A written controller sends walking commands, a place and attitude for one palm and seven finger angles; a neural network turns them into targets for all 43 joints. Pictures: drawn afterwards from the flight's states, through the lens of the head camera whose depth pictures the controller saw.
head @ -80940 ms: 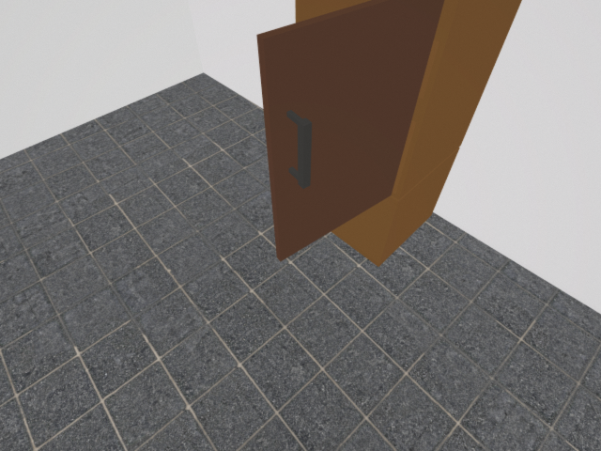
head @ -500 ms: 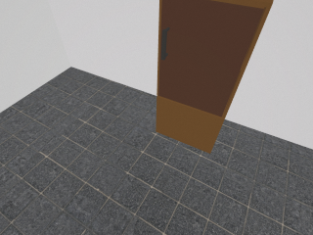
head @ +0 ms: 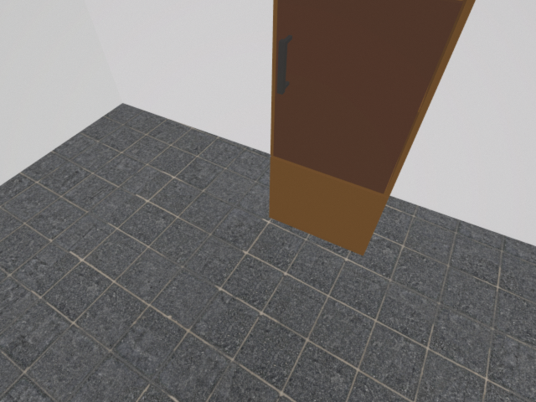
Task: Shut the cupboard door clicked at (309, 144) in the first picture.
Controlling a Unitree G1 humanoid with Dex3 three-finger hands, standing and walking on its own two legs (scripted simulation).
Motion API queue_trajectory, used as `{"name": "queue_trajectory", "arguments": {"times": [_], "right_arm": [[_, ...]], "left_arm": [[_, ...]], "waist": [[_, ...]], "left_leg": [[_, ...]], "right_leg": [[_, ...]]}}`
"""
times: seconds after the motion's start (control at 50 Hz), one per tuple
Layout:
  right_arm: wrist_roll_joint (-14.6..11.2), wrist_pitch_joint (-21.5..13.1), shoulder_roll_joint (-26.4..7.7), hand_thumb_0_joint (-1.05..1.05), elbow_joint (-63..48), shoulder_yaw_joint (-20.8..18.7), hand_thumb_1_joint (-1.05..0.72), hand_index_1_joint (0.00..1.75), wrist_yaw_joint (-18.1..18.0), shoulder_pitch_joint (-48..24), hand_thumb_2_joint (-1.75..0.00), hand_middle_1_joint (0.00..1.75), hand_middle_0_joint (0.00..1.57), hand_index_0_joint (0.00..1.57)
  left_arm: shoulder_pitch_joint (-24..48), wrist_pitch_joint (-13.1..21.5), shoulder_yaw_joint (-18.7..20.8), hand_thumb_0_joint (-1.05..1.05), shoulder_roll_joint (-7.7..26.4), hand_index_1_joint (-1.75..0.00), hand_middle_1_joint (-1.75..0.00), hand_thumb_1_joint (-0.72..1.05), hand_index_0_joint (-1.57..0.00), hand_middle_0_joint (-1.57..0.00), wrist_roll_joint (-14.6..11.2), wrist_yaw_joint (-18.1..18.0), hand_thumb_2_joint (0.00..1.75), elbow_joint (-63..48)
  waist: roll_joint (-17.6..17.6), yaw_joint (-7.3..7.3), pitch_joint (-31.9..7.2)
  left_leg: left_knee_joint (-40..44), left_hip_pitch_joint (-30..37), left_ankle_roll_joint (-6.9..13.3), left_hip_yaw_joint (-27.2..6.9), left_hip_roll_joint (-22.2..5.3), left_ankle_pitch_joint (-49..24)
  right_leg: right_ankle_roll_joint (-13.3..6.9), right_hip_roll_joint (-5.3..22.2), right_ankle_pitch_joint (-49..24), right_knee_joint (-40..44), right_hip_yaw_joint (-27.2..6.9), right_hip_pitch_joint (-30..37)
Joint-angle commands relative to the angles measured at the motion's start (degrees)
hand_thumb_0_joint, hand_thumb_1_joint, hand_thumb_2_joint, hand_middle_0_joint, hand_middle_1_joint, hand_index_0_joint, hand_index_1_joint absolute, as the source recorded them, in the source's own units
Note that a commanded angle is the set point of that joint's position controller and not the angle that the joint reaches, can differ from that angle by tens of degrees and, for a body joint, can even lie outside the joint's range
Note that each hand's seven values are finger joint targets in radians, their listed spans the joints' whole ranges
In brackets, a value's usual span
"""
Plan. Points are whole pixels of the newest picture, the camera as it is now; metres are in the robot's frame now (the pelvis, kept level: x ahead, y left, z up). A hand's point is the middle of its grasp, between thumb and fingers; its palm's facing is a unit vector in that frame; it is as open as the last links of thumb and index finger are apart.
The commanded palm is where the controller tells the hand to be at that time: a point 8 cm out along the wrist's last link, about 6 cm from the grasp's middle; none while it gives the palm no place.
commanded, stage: look to check the result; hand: left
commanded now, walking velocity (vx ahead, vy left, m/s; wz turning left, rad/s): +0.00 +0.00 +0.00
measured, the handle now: (284, 65) +0.97 +0.00 +0.03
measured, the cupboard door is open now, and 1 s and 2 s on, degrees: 0 0 0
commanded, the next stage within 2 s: stand and wait in 0.18 s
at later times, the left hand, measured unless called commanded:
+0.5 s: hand out of the picture +0.06 +0.21 -0.17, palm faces +0.01 -0.97 -0.26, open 7.4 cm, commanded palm none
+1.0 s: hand out of the picture +0.08 +0.22 -0.16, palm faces +0.01 -0.96 -0.30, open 7.4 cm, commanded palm none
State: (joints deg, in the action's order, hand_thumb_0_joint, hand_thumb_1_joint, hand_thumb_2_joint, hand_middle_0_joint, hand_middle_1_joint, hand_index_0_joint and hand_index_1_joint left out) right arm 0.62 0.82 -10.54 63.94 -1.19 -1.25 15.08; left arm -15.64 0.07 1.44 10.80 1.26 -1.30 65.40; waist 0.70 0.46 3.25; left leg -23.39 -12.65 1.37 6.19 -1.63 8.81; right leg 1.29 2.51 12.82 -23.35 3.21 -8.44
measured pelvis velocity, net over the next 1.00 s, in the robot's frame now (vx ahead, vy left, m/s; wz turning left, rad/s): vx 0.04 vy -0.01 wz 0.02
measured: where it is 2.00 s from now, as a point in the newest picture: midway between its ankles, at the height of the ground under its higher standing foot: outside the picture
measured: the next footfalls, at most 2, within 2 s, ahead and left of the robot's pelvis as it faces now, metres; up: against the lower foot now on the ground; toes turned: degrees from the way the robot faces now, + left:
none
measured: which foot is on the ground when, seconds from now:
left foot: down 0.00-1.00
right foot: down 0.00-1.00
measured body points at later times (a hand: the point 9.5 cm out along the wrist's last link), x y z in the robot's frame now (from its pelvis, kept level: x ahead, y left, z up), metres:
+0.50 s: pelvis +0.02 +0.00 +0.00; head +0.04 +0.00 +0.45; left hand +0.06 +0.26 -0.15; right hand +0.07 -0.27 -0.14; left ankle +0.05 +0.10 -0.74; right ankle +0.00 -0.13 -0.74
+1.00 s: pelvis +0.04 -0.01 +0.01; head +0.06 -0.01 +0.45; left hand +0.08 +0.27 -0.14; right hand +0.10 -0.28 -0.14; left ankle +0.05 +0.10 -0.74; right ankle +0.00 -0.13 -0.74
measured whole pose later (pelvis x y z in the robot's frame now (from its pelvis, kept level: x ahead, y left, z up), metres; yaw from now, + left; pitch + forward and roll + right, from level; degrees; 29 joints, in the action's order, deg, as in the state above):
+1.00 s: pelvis +0.04 -0.01 +0.01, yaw +1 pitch -1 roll +0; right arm 0.5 0.2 -16.1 64.4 -0.3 -0.8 8.3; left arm -9.5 0.7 1.2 15.8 1.0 -0.5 65.1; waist 0.3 0.2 3.1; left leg -18.8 -7.6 0.2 5.0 -1.5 9.7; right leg 0.8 2.1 13.3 -17.1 4.5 -2.2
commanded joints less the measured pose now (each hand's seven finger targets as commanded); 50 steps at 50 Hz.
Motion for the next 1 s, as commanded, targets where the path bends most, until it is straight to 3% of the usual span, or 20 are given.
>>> {"name": "queue_trajectory", "arguments": {"times": [0.0,0.54,0.8,0.98], "right_arm": [[0.1,-1.1,-7.7,0.0,-1.6,-1.3,-0.9,0.3,-0.2,1.1,-0.9,0.3,0.2,0.2],[0.0,-1.8,-14.0,0.0,-2.2,-1.2,-0.9,0.3,0.0,-5.9,-0.9,0.3,0.2,0.2],[0.0,-1.9,-15.3,0.0,-2.2,-1.0,-0.9,0.3,0.0,-6.9,-0.9,0.3,0.2,0.2],[0.0,-1.9,-15.4,0.0,-2.1,-1.0,-0.9,0.3,-0.1,-7.1,-0.9,0.3,0.2,0.2]], "left_arm": [[-1.4,0.9,0.8,0.0,7.9,-0.3,-0.3,0.9,-0.2,-0.2,-0.3,-0.3,0.9,-1.4],[4.5,1.5,1.2,0.0,13.5,-0.3,-0.3,0.9,-0.2,-0.2,-0.3,0.2,0.9,-2.3],[5.5,1.5,1.2,0.0,14.9,-0.3,-0.3,0.9,-0.2,-0.2,-0.5,0.3,0.9,-2.3],[5.4,1.7,1.3,0.0,15.2,-0.3,-0.3,0.9,-0.2,-0.2,-0.5,0.1,0.9,-2.5]], "waist": [[-0.7,0.21,0.8],[-0.4,0.0,-3.0],[0.0,-0.07,-3.3],[-0.8,-0.06,-4.3]], "left_leg": [[5.9,2.9,0.1,-6.8,-5.1,2.7],[6.6,7.0,-0.1,-7.6,-6.2,-7.2],[7.1,7.7,-0.3,-7.6,-6.3,-9.0],[6.1,8.8,-0.4,-7.4,-6.4,-12.2]], "right_leg": [[-3.0,4.1,0.9,6.8,-4.2,-4.4],[-2.8,5.0,-8.0,8.6,-3.8,1.9],[-2.8,5.4,-9.3,9.0,-3.6,3.3],[-3.0,5.8,-14.8,8.7,-3.2,4.6]]}}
